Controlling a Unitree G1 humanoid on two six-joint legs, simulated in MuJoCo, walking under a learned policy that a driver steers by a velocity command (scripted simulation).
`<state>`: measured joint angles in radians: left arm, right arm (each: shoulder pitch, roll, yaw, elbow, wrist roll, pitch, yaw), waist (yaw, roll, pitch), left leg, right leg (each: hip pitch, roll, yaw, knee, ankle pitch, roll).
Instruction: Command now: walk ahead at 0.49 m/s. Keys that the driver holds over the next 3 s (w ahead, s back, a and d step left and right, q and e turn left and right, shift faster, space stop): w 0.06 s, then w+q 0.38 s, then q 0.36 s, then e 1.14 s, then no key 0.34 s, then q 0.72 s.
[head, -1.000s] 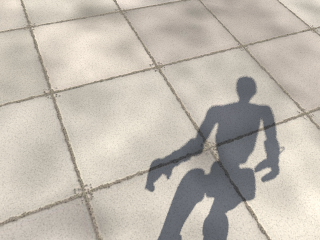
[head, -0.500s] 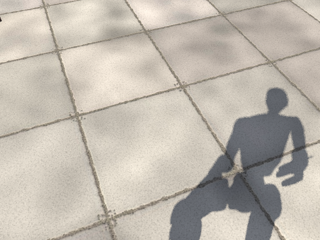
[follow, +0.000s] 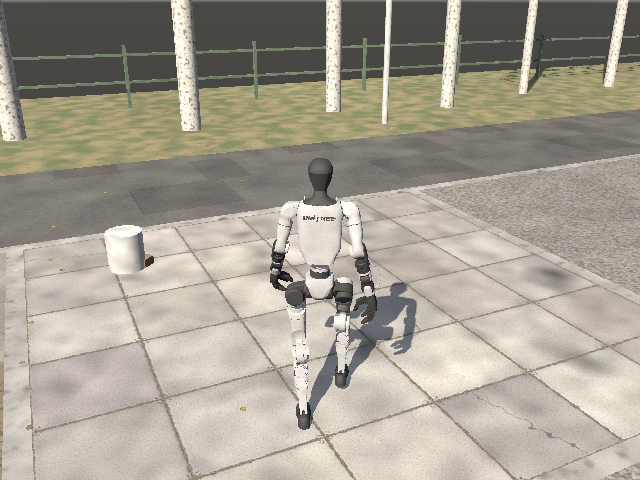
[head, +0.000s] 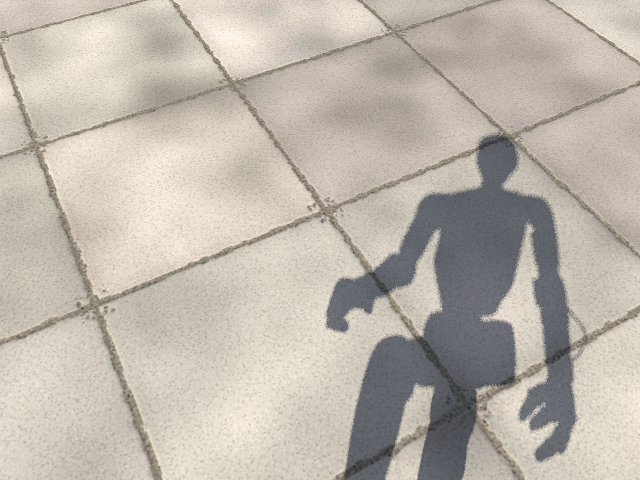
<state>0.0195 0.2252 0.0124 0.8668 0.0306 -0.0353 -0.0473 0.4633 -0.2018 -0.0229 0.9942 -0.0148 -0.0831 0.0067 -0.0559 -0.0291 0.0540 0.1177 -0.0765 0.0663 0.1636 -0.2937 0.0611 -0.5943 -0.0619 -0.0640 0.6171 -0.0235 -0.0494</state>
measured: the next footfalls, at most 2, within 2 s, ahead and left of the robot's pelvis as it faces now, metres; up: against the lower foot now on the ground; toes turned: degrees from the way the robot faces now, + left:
right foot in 0.08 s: +0.23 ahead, -0.10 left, +0.00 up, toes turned -3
left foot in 0.62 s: +0.48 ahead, +0.09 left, +0.00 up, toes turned +19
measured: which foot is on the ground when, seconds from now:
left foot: down 0.00-0.08, up 0.10-0.60, down 0.62-1.00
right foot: up 0.00-0.06, down 0.08-0.62, up 0.64-1.00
